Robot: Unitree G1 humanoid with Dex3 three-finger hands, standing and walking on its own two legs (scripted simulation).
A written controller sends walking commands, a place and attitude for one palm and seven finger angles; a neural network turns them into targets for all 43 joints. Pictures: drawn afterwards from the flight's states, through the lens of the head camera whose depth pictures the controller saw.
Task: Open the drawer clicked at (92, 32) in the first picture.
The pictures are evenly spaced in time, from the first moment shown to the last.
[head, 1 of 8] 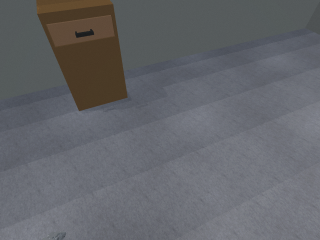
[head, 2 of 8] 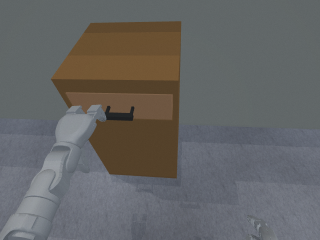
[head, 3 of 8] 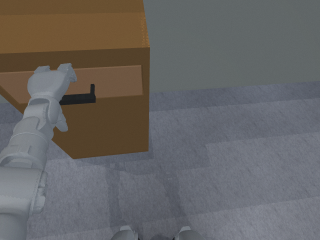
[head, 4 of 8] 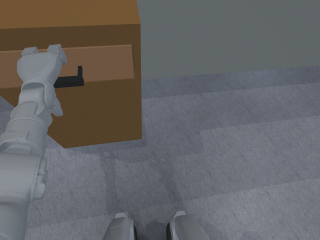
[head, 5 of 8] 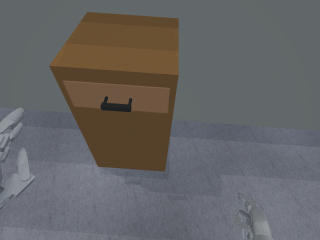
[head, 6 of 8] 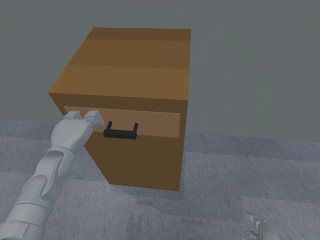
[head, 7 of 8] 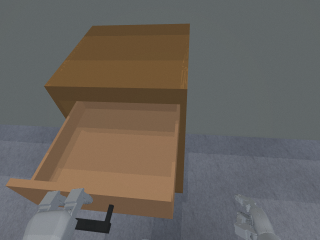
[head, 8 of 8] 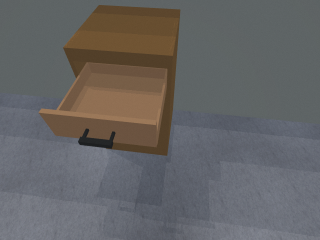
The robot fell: no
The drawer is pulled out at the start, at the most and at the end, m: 0.00 0.30 0.30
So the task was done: yes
